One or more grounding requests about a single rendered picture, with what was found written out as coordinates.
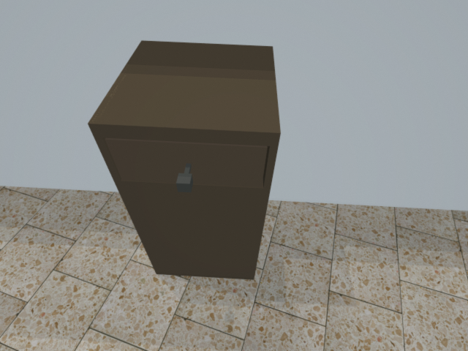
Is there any cabinet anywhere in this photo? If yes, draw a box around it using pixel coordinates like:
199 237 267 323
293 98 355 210
88 40 281 280

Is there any handle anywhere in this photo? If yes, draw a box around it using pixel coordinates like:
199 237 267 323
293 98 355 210
176 163 193 192

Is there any drawer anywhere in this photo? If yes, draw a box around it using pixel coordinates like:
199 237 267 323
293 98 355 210
105 138 268 187

